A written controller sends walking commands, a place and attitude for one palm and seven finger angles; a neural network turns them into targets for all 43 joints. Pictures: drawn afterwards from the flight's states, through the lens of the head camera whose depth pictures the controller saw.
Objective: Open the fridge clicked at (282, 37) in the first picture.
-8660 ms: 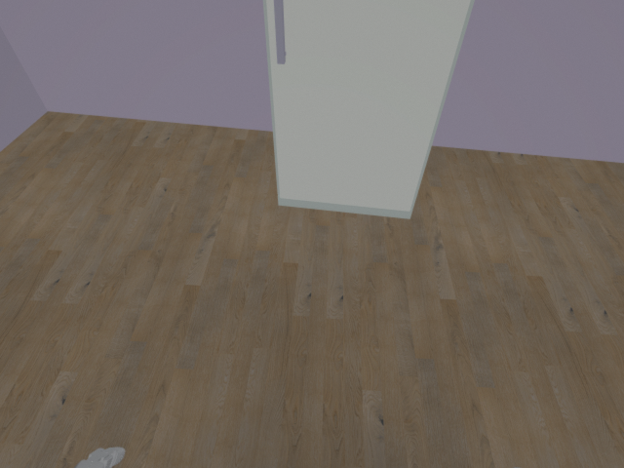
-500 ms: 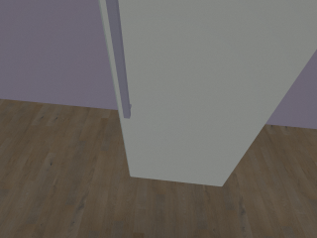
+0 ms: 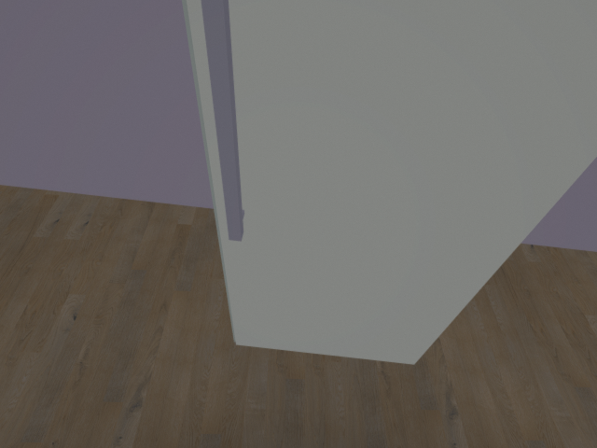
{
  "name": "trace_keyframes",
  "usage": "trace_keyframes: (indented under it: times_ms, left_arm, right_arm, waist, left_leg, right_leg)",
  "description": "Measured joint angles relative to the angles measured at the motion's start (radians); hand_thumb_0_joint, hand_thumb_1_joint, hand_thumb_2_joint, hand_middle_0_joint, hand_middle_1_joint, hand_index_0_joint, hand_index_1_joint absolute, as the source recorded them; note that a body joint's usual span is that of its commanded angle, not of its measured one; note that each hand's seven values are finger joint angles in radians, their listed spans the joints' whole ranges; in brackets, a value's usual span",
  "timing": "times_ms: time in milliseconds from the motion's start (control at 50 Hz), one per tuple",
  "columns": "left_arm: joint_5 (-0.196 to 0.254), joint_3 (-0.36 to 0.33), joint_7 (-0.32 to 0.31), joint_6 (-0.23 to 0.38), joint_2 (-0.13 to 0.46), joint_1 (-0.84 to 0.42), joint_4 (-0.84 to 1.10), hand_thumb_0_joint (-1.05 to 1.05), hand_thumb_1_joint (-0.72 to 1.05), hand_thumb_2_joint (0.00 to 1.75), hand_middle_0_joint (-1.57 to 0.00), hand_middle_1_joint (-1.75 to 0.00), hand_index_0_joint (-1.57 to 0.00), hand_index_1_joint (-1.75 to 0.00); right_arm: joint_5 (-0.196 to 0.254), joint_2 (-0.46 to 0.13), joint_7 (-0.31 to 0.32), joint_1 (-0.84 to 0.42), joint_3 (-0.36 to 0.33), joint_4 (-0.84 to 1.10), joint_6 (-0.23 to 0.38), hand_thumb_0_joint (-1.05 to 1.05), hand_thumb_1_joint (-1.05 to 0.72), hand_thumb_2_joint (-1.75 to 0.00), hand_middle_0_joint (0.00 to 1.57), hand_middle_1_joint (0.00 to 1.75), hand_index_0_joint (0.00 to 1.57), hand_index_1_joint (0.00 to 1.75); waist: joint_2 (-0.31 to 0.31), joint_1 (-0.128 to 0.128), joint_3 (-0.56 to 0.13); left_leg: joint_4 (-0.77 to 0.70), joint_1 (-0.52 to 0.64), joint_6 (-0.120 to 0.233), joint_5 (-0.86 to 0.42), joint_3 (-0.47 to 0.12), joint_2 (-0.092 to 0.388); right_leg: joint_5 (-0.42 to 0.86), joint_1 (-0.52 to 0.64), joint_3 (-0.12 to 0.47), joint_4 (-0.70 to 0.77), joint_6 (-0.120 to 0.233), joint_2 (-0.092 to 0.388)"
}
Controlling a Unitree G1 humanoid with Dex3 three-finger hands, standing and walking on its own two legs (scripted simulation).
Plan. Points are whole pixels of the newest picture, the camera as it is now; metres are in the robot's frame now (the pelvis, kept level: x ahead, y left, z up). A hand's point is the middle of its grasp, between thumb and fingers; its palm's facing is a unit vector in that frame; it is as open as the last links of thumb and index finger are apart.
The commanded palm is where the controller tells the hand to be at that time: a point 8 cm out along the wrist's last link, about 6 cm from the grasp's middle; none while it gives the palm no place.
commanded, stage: come to a stop and stand still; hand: left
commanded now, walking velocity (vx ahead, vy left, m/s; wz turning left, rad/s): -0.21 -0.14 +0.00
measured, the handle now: (229, 115) +0.48 +0.14 +0.20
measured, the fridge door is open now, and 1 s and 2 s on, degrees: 0 0 0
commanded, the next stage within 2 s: look again from close up in 1.68 s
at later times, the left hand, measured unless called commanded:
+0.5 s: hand out of the picture +0.08 +0.16 -0.17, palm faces +0.10 -0.98 -0.18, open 7.2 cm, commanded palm none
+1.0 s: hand out of the picture -0.01 +0.16 -0.16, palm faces +0.05 -0.97 -0.24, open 7.3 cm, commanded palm none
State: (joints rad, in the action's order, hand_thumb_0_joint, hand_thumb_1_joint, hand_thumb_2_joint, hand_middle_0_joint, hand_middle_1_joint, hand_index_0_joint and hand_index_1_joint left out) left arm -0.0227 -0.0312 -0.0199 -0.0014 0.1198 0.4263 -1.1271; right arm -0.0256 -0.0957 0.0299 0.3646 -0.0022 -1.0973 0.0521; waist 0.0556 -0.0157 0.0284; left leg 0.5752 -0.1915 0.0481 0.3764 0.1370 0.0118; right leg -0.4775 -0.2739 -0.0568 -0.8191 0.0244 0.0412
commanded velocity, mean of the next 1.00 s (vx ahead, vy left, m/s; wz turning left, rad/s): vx -0.02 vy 0.01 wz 0.00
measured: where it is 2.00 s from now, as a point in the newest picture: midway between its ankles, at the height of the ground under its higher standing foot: outside the picture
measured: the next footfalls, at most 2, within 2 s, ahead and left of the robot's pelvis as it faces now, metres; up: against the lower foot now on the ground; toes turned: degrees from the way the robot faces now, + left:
right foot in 0.20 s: +0.10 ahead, -0.13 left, +0.00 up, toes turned -4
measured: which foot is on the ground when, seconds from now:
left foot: down 0.00-1.00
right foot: up 0.00-0.18, down 0.20-1.00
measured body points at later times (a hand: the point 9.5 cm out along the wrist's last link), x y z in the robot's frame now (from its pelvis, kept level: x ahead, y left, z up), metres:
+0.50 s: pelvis +0.01 -0.02 +0.00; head +0.04 -0.01 +0.45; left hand +0.08 +0.21 -0.15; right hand +0.04 -0.24 -0.15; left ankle -0.03 +0.08 -0.73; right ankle +0.06 -0.12 -0.73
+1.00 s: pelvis +0.02 -0.02 +0.01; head +0.03 -0.05 +0.46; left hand -0.01 +0.21 -0.14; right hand +0.01 -0.22 -0.17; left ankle -0.03 +0.08 -0.73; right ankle +0.06 -0.12 -0.73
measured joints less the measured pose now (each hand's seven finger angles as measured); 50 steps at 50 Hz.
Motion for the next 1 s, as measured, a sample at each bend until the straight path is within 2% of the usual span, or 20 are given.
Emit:
trace_keyframes:
  times_ms: [20,60,140,200,280,360,400,460,560,660,800,1000]
  left_arm:
    - [0.001,0.001,-0.002,-0.003,0.001,-0.016,-0.003,0.00,0.91,0.90,-0.20,-0.30,-0.20,-0.30]
    - [0.005,0.003,-0.005,-0.007,0.003,-0.058,0.003,0.00,0.91,0.90,-0.20,-0.30,-0.20,-0.30]
    - [0.000,0.001,-0.012,-0.014,0.017,-0.149,0.037,0.01,0.92,0.90,-0.20,-0.30,-0.20,-0.30]
    - [0.001,-0.013,-0.011,-0.010,0.052,-0.185,0.064,0.02,0.94,0.90,-0.20,-0.30,-0.20,-0.30]
    - [0.003,-0.016,-0.015,0.004,0.063,-0.220,0.094,0.02,0.93,0.90,-0.20,-0.30,-0.20,-0.30]
    - [0.001,-0.009,-0.021,0.009,0.054,-0.255,0.116,0.01,0.92,0.90,-0.20,-0.30,-0.20,-0.30]
    - [0.002,-0.008,-0.021,0.003,0.046,-0.267,0.121,0.00,0.92,0.90,-0.20,-0.30,-0.20,-0.30]
    - [0.007,-0.015,-0.022,-0.014,0.043,-0.272,0.119,0.00,0.93,0.90,-0.20,-0.30,-0.20,-0.30]
    - [0.004,-0.003,-0.011,-0.008,0.043,-0.257,0.104,-0.01,0.94,0.90,-0.20,-0.30,-0.20,-0.30]
    - [0.005,0.009,-0.005,0.003,0.053,-0.209,0.062,-0.01,0.94,0.90,-0.20,-0.30,-0.20,-0.30]
    - [0.009,0.051,-0.006,0.009,0.040,-0.121,0.016,0.00,0.92,0.90,-0.20,-0.30,-0.20,-0.30]
    - [0.017,0.059,-0.004,0.016,0.016,-0.109,-0.022,0.00,0.91,0.90,-0.20,-0.30,-0.20,-0.30]
  right_arm:
    - [0.000,0.005,0.007,-0.002,0.006,0.000,0.004,0.01,-0.91,-0.90,0.20,0.30,0.19,0.30]
    - [0.001,0.017,0.015,-0.004,0.015,-0.006,0.003,0.01,-0.91,-0.90,0.20,0.30,0.19,0.30]
    - [0.006,0.040,0.018,-0.012,0.015,-0.026,-0.016,0.01,-0.91,-0.90,0.20,0.30,0.20,0.30]
    - [0.009,0.051,0.017,-0.018,0.003,-0.029,-0.033,0.01,-0.91,-0.90,0.20,0.30,0.20,0.30]
    - [0.016,0.031,0.011,-0.051,-0.022,-0.015,-0.054,0.01,-0.91,-0.90,0.20,0.30,0.20,0.30]
    - [0.019,0.001,0.007,-0.089,-0.035,0.002,-0.064,0.01,-0.91,-0.90,0.20,0.30,0.20,0.30]
    - [0.016,-0.012,0.008,-0.107,-0.036,0.005,-0.064,0.01,-0.92,-0.90,0.20,0.30,0.20,0.30]
    - [0.009,-0.025,0.006,-0.114,-0.035,0.010,-0.057,0.01,-0.92,-0.90,0.20,0.30,0.20,0.30]
    - [0.003,-0.045,0.001,-0.111,-0.024,0.015,-0.048,0.01,-0.93,-0.90,0.20,0.30,0.19,0.30]
    - [0.002,-0.052,-0.002,-0.097,-0.010,0.001,-0.041,0.01,-0.93,-0.90,0.20,0.30,0.20,0.30]
    - [0.004,-0.078,-0.017,-0.064,0.001,0.064,-0.038,0.01,-0.93,-0.90,0.20,0.30,0.20,0.30]
    - [0.009,-0.053,-0.013,-0.028,0.028,0.025,-0.034,0.01,-0.92,-0.90,0.20,0.30,0.20,0.30]
  waist:
    - [-0.002,0.006,0.009]
    - [-0.007,0.016,0.027]
    - [-0.022,0.023,0.061]
    - [-0.022,0.021,0.077]
    - [-0.055,0.032,0.078]
    - [-0.061,0.036,0.069]
    - [-0.045,0.027,0.066]
    - [-0.015,0.008,0.049]
    - [-0.027,-0.005,0.020]
    - [-0.038,-0.006,-0.003]
    - [-0.090,0.011,-0.004]
    - [-0.121,0.009,0.013]
  left_leg:
    - [-0.023,0.016,0.000,-0.008,0.004,-0.002]
    - [-0.070,0.044,0.000,-0.028,0.002,-0.006]
    - [-0.112,0.073,-0.011,-0.045,-0.014,-0.013]
    - [-0.070,0.067,-0.025,-0.015,-0.017,-0.015]
    - [0.004,0.021,-0.043,0.005,-0.033,0.011]
    - [0.082,-0.035,-0.054,0.072,-0.058,0.020]
    - [0.041,-0.025,-0.050,0.009,-0.053,0.017]
    - [-0.010,0.008,-0.038,-0.015,-0.032,0.004]
    - [-0.080,0.046,-0.036,-0.047,-0.032,0.005]
    - [-0.135,0.085,-0.039,-0.071,-0.033,0.006]
    - [-0.069,0.042,-0.030,-0.035,-0.021,0.006]
    - [-0.126,0.090,-0.033,-0.054,-0.016,-0.007]
  right_leg:
    - [-0.010,-0.028,-0.004,-0.044,-0.002,0.001]
    - [0.013,-0.059,-0.015,-0.034,-0.011,0.007]
    - [0.136,-0.061,-0.025,0.135,-0.020,0.015]
    - [0.278,-0.038,-0.025,0.239,-0.016,0.017]
    - [0.204,-0.057,-0.044,0.207,0.001,0.000]
    - [0.198,-0.069,-0.073,0.196,0.015,-0.001]
    - [0.199,-0.070,-0.071,0.188,0.011,0.004]
    - [0.217,-0.055,-0.051,0.215,-0.005,0.011]
    - [0.263,-0.009,-0.053,0.300,-0.006,0.002]
    - [0.285,0.030,-0.056,0.354,-0.005,-0.004]
    - [0.258,-0.017,-0.042,0.293,-0.006,0.001]
    - [0.250,0.007,-0.037,0.299,-0.007,0.009]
